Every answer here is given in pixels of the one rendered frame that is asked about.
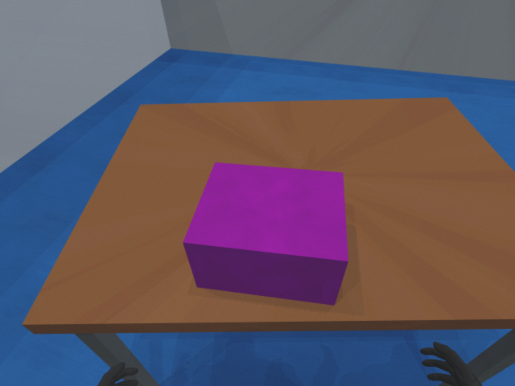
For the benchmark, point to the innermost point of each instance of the table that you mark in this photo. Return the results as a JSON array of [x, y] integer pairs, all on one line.
[[430, 219]]

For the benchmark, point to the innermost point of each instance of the left robot hand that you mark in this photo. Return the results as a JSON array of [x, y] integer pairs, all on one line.
[[116, 373]]

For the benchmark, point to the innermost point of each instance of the carton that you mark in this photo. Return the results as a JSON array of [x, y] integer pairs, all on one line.
[[270, 231]]

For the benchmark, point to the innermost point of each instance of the right robot hand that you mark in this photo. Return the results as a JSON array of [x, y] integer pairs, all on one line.
[[460, 372]]

